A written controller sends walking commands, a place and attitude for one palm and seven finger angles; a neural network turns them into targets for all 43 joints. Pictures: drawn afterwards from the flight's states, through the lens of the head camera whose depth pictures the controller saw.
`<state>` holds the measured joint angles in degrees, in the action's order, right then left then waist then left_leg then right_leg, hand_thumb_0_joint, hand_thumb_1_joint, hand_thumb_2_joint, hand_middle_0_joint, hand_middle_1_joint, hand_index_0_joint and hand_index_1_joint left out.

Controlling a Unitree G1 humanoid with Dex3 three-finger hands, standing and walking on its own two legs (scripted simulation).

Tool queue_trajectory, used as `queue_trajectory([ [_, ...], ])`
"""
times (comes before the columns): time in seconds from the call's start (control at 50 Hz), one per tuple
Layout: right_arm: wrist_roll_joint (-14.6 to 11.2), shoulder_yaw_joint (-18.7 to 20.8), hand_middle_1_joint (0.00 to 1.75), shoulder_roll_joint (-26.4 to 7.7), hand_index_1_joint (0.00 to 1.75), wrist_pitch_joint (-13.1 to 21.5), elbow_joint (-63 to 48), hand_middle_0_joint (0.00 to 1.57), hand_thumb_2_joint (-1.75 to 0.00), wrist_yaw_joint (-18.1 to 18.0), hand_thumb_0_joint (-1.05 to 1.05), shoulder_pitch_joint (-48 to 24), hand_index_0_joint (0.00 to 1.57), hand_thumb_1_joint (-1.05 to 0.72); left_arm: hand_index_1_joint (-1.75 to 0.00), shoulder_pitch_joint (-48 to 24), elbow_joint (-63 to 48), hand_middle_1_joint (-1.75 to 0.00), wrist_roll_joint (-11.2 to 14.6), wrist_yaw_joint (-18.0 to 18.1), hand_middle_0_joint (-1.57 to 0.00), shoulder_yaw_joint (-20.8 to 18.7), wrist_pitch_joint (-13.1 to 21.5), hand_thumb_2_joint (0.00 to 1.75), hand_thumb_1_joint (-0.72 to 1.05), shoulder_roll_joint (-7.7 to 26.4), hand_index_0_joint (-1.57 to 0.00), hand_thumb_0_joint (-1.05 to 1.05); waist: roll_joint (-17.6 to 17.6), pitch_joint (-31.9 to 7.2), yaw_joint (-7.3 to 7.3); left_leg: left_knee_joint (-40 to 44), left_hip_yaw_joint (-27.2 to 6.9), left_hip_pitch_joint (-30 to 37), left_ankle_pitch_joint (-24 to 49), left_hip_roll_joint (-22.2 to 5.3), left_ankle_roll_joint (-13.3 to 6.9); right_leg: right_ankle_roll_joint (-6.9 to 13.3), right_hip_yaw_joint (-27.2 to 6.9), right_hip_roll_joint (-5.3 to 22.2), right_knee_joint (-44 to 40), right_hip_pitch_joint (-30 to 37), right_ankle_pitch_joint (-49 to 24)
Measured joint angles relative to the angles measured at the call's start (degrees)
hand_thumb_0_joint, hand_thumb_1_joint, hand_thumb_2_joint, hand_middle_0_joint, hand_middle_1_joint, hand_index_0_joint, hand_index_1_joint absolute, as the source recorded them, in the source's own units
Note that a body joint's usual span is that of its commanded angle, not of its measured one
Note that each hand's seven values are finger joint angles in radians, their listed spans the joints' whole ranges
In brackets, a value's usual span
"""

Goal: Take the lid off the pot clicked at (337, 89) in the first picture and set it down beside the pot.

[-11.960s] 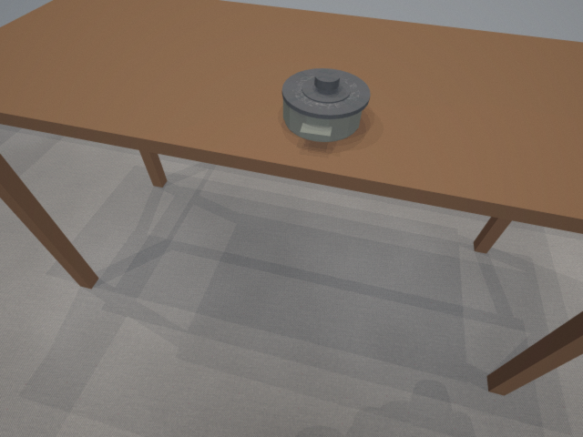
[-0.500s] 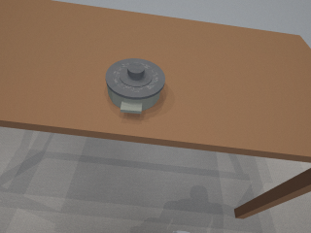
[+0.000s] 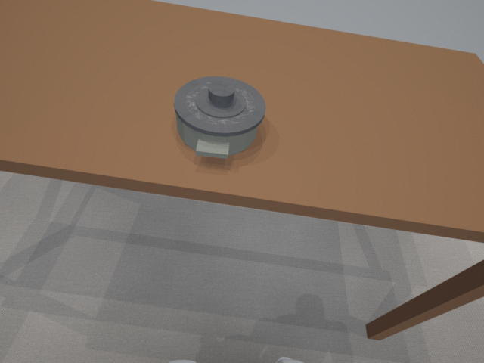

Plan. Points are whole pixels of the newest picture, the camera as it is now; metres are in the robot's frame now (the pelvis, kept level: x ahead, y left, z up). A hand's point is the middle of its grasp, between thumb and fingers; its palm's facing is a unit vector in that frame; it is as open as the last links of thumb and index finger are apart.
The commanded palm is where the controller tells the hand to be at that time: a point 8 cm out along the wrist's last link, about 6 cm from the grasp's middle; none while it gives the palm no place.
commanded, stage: come to a stop and stand still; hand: left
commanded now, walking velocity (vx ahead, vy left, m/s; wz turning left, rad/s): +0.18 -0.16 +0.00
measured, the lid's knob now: (221, 92) +0.50 +0.08 +0.17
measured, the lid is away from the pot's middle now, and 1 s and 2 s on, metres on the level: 0.00 0.00 0.00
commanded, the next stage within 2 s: look again from close up in 1.58 s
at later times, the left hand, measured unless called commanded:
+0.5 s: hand out of the picture +0.00 +0.19 -0.16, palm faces +0.00 -0.99 -0.14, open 7.4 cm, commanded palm none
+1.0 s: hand out of the picture -0.04 +0.13 -0.16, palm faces +0.06 -0.99 -0.14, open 7.3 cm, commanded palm none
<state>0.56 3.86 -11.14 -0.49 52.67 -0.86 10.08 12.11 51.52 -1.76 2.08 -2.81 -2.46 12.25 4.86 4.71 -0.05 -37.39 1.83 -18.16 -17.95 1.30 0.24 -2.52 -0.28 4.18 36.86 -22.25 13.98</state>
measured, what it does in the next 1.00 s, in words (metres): steps on the spot: right foot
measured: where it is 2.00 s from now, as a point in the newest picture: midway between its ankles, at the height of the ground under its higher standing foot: outside the picture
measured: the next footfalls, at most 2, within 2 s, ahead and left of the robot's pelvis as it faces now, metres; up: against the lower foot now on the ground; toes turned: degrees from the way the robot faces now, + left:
right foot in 0.58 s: -0.03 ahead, -0.13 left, +0.00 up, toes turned -1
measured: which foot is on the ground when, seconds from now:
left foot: down 0.00-1.00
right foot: down 0.00-0.00, up 0.02-0.56, down 0.58-1.00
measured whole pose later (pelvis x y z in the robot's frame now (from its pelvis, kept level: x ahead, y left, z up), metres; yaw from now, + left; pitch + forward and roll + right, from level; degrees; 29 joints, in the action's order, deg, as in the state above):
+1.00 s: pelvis -0.03 -0.03 +0.02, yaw +0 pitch -1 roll +0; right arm 0.7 0.9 -6.2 0.1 62.9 -1.9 18.4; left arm 19.3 61.5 -0.2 1.6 -0.6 0.2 7.0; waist 1.0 1.7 0.1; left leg -26.7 1.1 -16.5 -9.3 -0.5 -0.4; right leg 1.4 0.3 -1.7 26.1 -7.5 17.7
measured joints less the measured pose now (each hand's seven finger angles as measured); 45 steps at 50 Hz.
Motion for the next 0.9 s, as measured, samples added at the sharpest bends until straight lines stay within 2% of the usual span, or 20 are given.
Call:
queue_trajectory([
  [0.04, 0.8, -0.6, 0.30, 1.1, 0.29, 0.0, 0.1, 0.20, -0.90, 0.0, 0.00, 1.2, 0.20, -0.91, -0.30, 0.3, 1.0, -0.30, 0.5, -0.1, -0.20, -0.4, -1.0, 0.90, 0.91, 0.7, -0.20, 0.01, 1.0, -0.6, -0.15, -0.9, 0.4, -0.2, 0.5, 0.5, -2.8, 0.9, -1.8, -1.2, 5.7, -1.6, 8.5],
  [0.08, 1.3, -1.4, 0.30, 2.2, 0.29, -0.2, 0.4, 0.20, -0.90, 0.0, 0.00, 3.1, 0.20, -0.91, -0.30, 0.9, 1.9, -0.30, 0.4, -0.4, -0.20, -0.6, -1.5, 0.90, 0.91, 0.8, -0.20, 0.01, 0.3, -2.2, 0.03, 1.3, -0.3, 0.1, 1.3, 0.3, -4.3, 1.8, -2.6, -3.4, 13.6, -3.7, 10.9],
  [0.14, 1.3, -2.4, 0.30, 3.9, 0.29, 0.1, 1.9, 0.20, -0.90, -0.2, 0.00, 5.4, 0.20, -0.91, -0.30, 2.1, 2.5, -0.30, 0.1, -1.3, -0.20, -0.9, -0.5, 0.90, 0.91, 1.0, -0.20, 0.01, -0.6, -3.8, -0.33, 7.6, -1.3, 1.5, 5.2, 0.2, -4.5, 2.0, -2.4, -5.2, 23.1, -5.5, 7.2],
  [0.22, 0.8, -2.4, 0.30, 4.3, 0.30, 1.3, 3.2, 0.20, -0.90, -1.0, 0.00, 7.3, 0.20, -0.94, -0.30, 4.6, 3.6, -0.30, 0.2, -1.7, -0.20, -1.2, 0.6, 0.90, 0.91, 1.0, -0.20, 0.01, -0.8, -4.9, -0.30, 14.4, -0.9, 2.9, 9.3, 0.8, -5.0, 1.8, -2.2, -5.1, 26.8, -5.3, 3.2],
  [0.38, 0.8, -3.2, 0.30, 5.7, 0.30, 2.3, 5.5, 0.20, -0.90, -1.6, 0.00, 10.2, 0.20, -0.93, -0.30, 5.5, 6.5, -0.30, 0.4, -1.7, -0.20, -0.7, -0.4, 0.90, 0.91, 0.3, -0.19, 0.01, -0.6, -4.5, 1.59, 19.2, 0.3, 3.0, 12.9, 1.4, -5.3, 1.4, -2.2, -3.2, 18.4, -1.5, 6.1],
  [0.5, 0.9, -3.0, 0.30, 6.0, 0.30, 1.1, 8.2, 0.20, -0.90, -1.0, 0.00, 11.5, 0.20, -0.91, -0.30, 3.2, 6.8, -0.30, 1.0, -1.7, -0.20, 0.6, -0.1, 0.90, 0.91, -1.7, -0.19, 0.01, -2.4, -4.5, 2.95, 19.0, -0.1, 2.0, 13.8, 0.9, -4.5, 2.5, -0.6, -2.7, 2.9, 4.5, 10.3],
  [0.58, 0.5, -2.4, 0.30, 6.0, 0.30, 0.2, 9.9, 0.20, -0.90, -0.7, 0.00, 12.1, 0.20, -0.91, -0.30, 2.9, 6.6, -0.30, 1.1, -1.0, -0.20, 0.7, 1.3, 0.90, 0.93, -1.8, -0.20, 0.01, -2.1, -5.7, 2.54, 15.6, 0.5, 0.3, 12.4, 1.3, -3.0, 3.1, -0.3, -2.7, -10.2, 11.2, 5.6],
  [0.62, 0.3, -2.2, 0.30, 5.4, 0.30, -0.4, 10.7, 0.20, -0.90, -0.6, 0.00, 11.6, 0.20, -0.90, -0.30, 2.9, 7.1, -0.30, 1.2, -0.5, -0.20, 0.9, 1.7, 0.90, 0.93, -2.5, -0.20, 0.01, -3.4, -5.4, 2.18, 11.8, 0.2, -0.7, 8.8, 0.4, -1.8, 2.7, -0.3, -3.6, -10.9, 11.8, 2.0],
  [0.68, 0.5, -2.1, 0.30, 4.6, 0.30, -0.6, 10.9, 0.20, -0.90, -0.3, 0.00, 12.3, 0.20, -0.91, -0.30, 4.5, 7.8, -0.30, 1.5, -0.5, -0.20, 1.4, 1.9, 0.90, 0.93, -3.0, -0.20, 0.01, -4.6, -6.4, 2.28, 9.6, -0.3, -0.3, 5.5, -1.0, -0.5, 3.0, 0.3, -4.9, -11.2, 13.2, 2.4],
  [0.74, 0.4, -2.3, 0.30, 4.1, 0.29, -0.1, 11.1, 0.20, -0.90, -0.5, 0.00, 12.5, 0.20, -0.91, -0.30, 5.7, 8.6, -0.30, 1.7, -0.4, -0.20, 1.6, 2.3, 0.90, 0.93, -3.5, -0.20, 0.01, -5.0, -6.6, 2.08, 9.4, -0.8, 0.7, 9.5, -2.1, -0.7, 3.5, 0.7, -6.0, -10.5, 14.5, 3.4],
  [0.9, 0.3, -2.8, 0.30, 4.7, 0.29, 0.3, 10.6, 0.20, -0.90, -0.9, 0.00, 10.4, 0.20, -0.91, -0.30, 6.6, 9.5, -0.30, 1.6, -0.5, -0.20, 2.0, 2.1, 0.90, 0.92, -4.5, -0.20, 0.01, -3.6, -4.8, 0.91, 9.7, -0.8, 1.6, 8.2, -1.9, -0.7, 3.9, 0.7, -5.9, -10.0, 15.0, 4.1],
])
